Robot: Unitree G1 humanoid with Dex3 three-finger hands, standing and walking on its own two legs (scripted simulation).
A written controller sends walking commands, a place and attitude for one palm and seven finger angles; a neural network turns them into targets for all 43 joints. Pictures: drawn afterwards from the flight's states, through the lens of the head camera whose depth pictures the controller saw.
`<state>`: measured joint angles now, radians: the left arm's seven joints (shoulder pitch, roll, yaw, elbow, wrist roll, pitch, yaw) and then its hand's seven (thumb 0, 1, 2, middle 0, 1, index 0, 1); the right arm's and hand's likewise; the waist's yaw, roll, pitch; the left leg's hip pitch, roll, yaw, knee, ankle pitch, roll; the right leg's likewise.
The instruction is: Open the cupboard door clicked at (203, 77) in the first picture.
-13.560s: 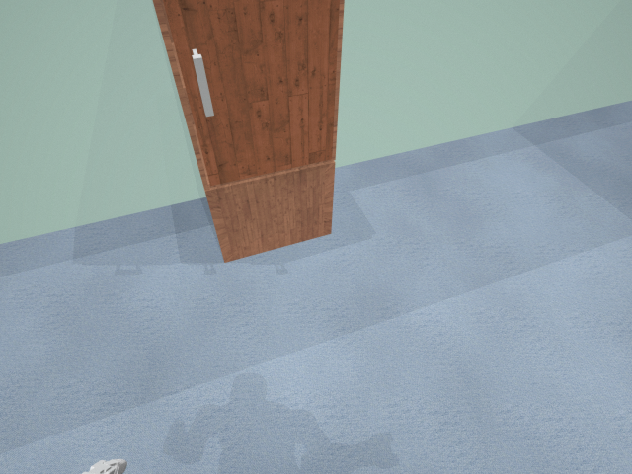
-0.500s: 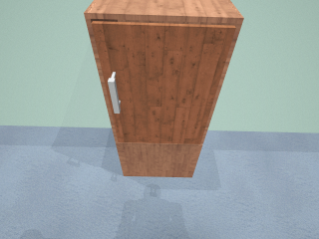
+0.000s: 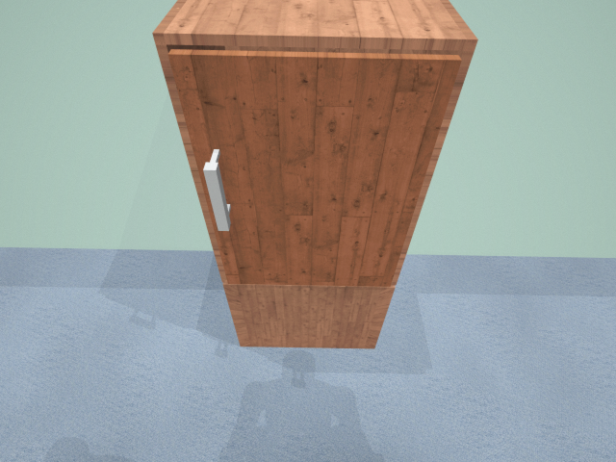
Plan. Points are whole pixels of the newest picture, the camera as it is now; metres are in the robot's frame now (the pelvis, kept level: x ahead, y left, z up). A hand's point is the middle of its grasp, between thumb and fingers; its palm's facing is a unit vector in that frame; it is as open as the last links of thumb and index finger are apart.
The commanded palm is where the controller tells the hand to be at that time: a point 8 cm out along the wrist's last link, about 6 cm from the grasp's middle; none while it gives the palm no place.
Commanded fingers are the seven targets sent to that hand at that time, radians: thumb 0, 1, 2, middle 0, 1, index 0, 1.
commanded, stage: raise the hand with hooked fingers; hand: left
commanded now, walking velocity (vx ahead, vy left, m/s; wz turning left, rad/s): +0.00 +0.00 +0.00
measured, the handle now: (220, 191) +0.56 +0.20 +0.00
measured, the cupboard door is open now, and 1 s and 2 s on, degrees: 0 0 0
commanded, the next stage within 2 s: none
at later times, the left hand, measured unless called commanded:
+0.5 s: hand (194, 428) +0.18 +0.17 -0.07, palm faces +0.06 -1.00 +0.01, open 8.5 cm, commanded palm +0.14 +0.24 -0.05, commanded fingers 0.00 0.39 0.68 -0.24 -0.63 -0.24 -0.63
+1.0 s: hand (152, 387) +0.21 +0.22 -0.02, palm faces +0.07 -1.00 -0.07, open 11.6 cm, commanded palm +0.18 +0.27 -0.02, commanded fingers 0.00 -0.20 0.43 -0.28 -1.00 -0.28 -1.00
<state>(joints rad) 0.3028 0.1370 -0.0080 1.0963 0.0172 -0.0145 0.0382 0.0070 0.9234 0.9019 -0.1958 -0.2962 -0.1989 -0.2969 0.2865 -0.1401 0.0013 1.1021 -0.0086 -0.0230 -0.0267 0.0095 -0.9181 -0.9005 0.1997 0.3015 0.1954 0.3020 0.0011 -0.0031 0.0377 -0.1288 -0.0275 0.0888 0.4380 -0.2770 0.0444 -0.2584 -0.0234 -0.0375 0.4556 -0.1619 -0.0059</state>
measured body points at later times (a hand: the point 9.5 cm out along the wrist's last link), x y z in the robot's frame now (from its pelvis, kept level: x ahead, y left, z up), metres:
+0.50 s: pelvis +0.01 -0.03 -0.08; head +0.06 -0.01 +0.36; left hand +0.17 +0.22 -0.07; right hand +0.26 -0.28 -0.10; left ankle -0.02 +0.09 -0.74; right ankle +0.05 -0.12 -0.74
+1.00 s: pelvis +0.00 -0.02 -0.07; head +0.07 -0.02 +0.37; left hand +0.20 +0.27 -0.02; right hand +0.16 -0.26 -0.16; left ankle -0.02 +0.09 -0.74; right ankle +0.05 -0.12 -0.74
